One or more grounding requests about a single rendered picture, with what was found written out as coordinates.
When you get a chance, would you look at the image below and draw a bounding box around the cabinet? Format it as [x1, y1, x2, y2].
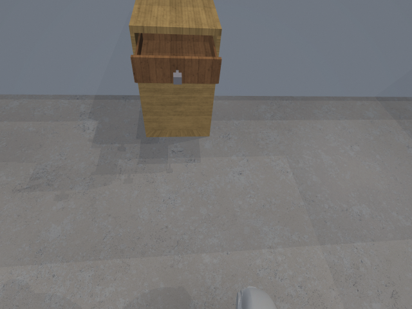
[129, 0, 222, 137]

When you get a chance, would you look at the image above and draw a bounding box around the drawer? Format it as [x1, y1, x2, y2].
[131, 33, 222, 84]

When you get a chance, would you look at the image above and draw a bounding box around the right robot thigh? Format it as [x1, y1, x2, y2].
[236, 288, 277, 309]

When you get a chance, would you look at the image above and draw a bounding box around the handle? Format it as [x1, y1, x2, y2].
[173, 70, 182, 84]

